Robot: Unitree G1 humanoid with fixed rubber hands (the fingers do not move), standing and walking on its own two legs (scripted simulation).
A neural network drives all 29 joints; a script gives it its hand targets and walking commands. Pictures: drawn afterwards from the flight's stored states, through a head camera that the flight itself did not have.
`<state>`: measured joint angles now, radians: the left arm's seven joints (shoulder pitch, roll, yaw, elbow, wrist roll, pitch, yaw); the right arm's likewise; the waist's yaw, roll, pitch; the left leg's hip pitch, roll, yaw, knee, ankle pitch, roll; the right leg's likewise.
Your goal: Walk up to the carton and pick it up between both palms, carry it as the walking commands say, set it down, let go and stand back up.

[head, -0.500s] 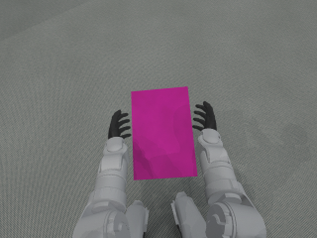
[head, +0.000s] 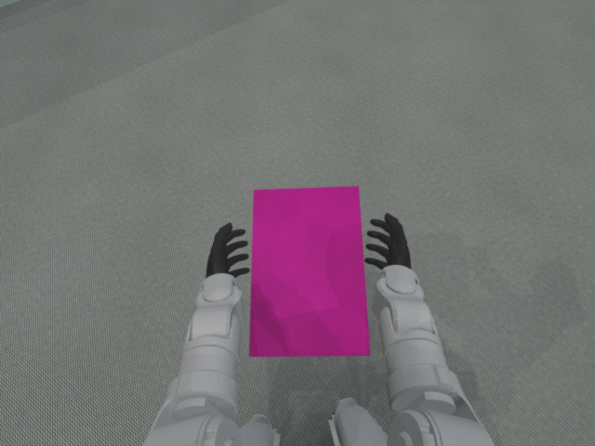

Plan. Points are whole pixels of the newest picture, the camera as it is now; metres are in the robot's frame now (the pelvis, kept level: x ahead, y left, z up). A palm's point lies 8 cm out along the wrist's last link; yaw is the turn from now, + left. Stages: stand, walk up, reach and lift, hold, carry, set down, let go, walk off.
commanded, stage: reach and lift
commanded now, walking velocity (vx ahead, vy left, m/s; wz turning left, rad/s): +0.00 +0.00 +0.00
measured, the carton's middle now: (308, 274) +0.38 -0.02 -0.13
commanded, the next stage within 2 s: hold in 1.86 s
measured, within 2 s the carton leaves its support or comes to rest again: neither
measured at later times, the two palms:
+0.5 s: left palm (195, 261) +0.34 +0.12 +0.05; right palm (403, 250) +0.34 -0.14 +0.04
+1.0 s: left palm (178, 255) +0.32 +0.13 +0.11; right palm (418, 237) +0.32 -0.13 +0.11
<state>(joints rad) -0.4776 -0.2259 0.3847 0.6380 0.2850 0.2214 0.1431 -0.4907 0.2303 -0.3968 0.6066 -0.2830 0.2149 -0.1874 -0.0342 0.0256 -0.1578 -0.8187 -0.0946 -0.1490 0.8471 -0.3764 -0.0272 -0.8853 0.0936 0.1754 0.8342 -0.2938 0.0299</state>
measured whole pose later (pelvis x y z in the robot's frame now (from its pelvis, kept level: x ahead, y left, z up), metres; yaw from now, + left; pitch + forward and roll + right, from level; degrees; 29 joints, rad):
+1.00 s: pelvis +0.02 +0.01 +0.05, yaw +1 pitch -6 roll +0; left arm -0.41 -0.20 0.27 0.48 0.29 0.70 0.09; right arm -0.42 0.20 -0.29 0.42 -0.31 0.71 -0.12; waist -0.03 0.02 -0.05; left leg -0.07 -0.06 -0.17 0.43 -0.25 0.00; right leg -0.14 0.05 0.16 0.43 -0.19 0.02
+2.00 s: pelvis +0.01 +0.00 +0.05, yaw +1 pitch -9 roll +0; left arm -0.33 -0.17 0.21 0.37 0.29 0.78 0.05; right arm -0.37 0.18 -0.22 0.36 -0.30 0.78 -0.05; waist -0.01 0.01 -0.01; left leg 0.00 -0.05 -0.16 0.38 -0.23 -0.01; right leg -0.06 0.05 0.14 0.38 -0.17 0.01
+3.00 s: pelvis -0.08 -0.07 +0.03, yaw -3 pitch +4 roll -1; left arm -0.33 -0.17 0.07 -0.27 0.10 1.19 0.27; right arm -0.35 0.18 -0.10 -0.24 -0.07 1.17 -0.27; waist -0.04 -0.02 -0.03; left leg -0.39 0.05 0.12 0.67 -0.36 0.05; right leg -0.57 0.06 -0.05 0.91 -0.43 -0.02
